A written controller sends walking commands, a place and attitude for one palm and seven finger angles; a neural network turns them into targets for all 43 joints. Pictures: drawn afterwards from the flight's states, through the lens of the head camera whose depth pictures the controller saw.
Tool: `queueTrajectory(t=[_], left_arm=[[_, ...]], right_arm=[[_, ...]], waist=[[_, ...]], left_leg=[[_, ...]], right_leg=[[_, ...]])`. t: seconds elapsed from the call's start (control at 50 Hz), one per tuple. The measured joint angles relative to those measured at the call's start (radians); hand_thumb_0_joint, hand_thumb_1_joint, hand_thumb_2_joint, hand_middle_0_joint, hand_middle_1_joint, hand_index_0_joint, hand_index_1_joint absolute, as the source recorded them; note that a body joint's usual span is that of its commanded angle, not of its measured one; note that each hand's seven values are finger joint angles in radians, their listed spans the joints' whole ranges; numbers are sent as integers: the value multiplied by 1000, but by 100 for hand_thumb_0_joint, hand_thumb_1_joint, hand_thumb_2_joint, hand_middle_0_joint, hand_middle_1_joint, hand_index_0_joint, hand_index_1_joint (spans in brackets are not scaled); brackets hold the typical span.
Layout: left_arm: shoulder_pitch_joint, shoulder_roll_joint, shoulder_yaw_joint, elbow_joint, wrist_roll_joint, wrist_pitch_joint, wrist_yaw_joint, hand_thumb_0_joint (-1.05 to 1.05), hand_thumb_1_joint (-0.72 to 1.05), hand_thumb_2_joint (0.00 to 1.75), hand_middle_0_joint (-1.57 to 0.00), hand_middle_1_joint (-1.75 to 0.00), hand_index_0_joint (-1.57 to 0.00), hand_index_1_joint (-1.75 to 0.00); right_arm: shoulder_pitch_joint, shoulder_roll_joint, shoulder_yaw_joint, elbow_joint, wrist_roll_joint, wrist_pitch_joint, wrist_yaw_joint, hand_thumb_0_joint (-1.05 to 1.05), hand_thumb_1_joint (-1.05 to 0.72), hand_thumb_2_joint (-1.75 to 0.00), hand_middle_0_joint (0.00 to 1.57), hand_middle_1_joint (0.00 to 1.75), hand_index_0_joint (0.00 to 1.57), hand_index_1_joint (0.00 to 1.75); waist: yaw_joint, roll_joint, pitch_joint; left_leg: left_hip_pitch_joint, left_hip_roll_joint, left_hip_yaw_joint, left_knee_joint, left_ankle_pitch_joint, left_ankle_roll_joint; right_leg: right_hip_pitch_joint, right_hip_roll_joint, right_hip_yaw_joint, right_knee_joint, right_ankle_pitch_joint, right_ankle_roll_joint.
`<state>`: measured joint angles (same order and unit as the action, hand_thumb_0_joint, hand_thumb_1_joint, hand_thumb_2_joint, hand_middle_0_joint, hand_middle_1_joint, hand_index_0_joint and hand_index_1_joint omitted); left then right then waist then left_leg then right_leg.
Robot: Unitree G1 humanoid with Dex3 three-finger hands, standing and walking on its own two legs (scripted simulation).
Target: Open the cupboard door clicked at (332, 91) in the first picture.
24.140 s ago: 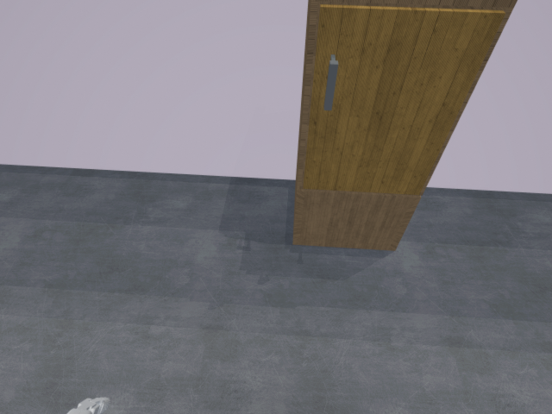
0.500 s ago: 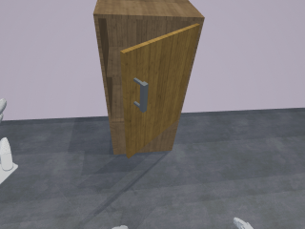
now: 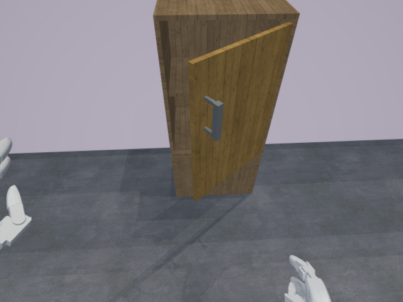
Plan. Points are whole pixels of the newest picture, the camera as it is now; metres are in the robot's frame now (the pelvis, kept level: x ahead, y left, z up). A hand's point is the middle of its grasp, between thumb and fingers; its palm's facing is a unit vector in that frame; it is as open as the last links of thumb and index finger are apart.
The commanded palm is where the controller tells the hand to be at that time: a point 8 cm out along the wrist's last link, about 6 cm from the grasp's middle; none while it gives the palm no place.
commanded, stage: let the arm hang, fingers relaxed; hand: left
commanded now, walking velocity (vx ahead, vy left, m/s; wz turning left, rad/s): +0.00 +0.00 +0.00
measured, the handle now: (212, 118) +0.59 +0.02 +0.04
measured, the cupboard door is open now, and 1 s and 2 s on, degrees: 39 39 39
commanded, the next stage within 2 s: look to check the result in 1.18 s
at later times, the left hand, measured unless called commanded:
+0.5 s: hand out of the picture -0.06 +0.17 -0.17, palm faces +0.06 -0.98 -0.16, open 7.1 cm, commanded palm none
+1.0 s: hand out of the picture -0.02 +0.16 -0.17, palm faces +0.09 -0.98 -0.18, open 7.4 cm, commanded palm none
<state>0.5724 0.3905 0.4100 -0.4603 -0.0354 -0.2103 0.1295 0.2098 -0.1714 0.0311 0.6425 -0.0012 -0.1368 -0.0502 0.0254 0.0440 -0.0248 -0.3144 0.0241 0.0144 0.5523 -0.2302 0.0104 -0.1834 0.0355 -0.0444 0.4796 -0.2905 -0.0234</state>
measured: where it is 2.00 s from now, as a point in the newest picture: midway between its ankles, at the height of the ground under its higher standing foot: outside the picture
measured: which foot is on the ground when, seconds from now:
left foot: down 0.00-1.00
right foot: down 0.00-1.00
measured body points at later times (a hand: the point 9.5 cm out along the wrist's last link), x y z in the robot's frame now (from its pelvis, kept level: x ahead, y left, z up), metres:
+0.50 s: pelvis -0.02 +0.00 +0.00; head +0.00 +0.01 +0.45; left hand -0.06 +0.22 -0.16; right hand +0.00 -0.26 -0.14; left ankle +0.04 +0.11 -0.73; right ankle -0.02 -0.11 -0.73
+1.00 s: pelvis -0.01 +0.00 +0.01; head -0.01 +0.00 +0.46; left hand -0.02 +0.22 -0.15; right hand -0.01 -0.21 -0.16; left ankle +0.04 +0.11 -0.73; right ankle -0.02 -0.11 -0.73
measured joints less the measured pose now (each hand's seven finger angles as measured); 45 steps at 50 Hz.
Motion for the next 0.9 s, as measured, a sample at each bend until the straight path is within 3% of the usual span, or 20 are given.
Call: queueTrajectory(t=[0.1, 0.18, 0.24, 0.3, 0.36, 0.54, 0.76, 0.9], left_arm=[[-93, -35, -40, 118, 22, 22, -9, 1, 89, 90, -21, -30, -21, -30], [-284, -29, -203, 579, 60, 140, -96, 0, 90, 90, -20, -30, -20, -30], [-351, -73, -314, 933, 71, 218, -129, 1, 90, 90, -19, -30, -20, -30], [-351, -132, -390, 1185, 68, 250, -141, 1, 91, 90, -20, -30, -20, -30], [-327, -195, -432, 1358, 59, 258, -143, 1, 91, 90, -20, -30, -20, -30], [-237, -199, -410, 1597, 47, 238, -126, 1, 95, 90, -20, -30, -21, -30], [-215, -217, -401, 1636, 45, 226, -108, 1, 91, 90, -20, -30, -20, -30], [-260, -248, -400, 1603, 47, 213, -103, 1, 91, 90, -20, -30, -20, -30]], right_arm=[[15, -38, -16, 47, 0, -8, -5, 1, -91, -90, 20, 30, 20, 30], [-51, -114, -36, 163, -14, 48, 46, 1, -91, -90, 20, 30, 20, 30], [-86, -133, -40, 227, -20, 89, 56, 1, -91, -90, 20, 30, 20, 30], [-79, -123, -37, 274, -20, 115, 60, 1, -91, -90, 20, 30, 20, 30], [-50, -106, -32, 328, -21, 134, 55, 1, -91, -90, 20, 30, 20, 30], [56, -34, -30, 477, -16, 169, 33, 1, -91, -90, 20, 30, 20, 30], [88, 44, -28, 512, -14, 162, 29, 1, -91, -90, 20, 30, 20, 30], [75, 56, -30, 517, -18, 156, 27, 1, -92, -90, 20, 30, 20, 30]], waist=[[11, -17, 4], [-6, 4, -8], [-31, 12, 14], [-52, -18, 38], [-56, -51, 61], [-21, -55, 94], [-26, -17, 79], [-29, -19, 56]], left_leg=[[21, -25, 2, -50, 27, 15], [-53, -71, -11, -5, 33, 32], [-53, -72, -12, 0, 36, 31], [-25, -64, -14, -25, 49, 21], [2, -55, -20, -59, 65, 13], [30, -39, -49, -112, 96, 3], [47, -51, -40, -122, 94, 10], [60, -59, -37, -125, 90, 12]], right_leg=[[1, -25, 0, 0, 8, 14], [-87, -56, 28, 104, -48, 21], [-92, -57, 29, 118, -40, 33], [-66, -50, 29, 93, -28, 23], [-35, -40, 24, 51, -6, 17], [21, -20, -2, -51, 45, 6], [26, -33, 5, -38, 32, 12], [32, -41, 8, -26, 20, 15]])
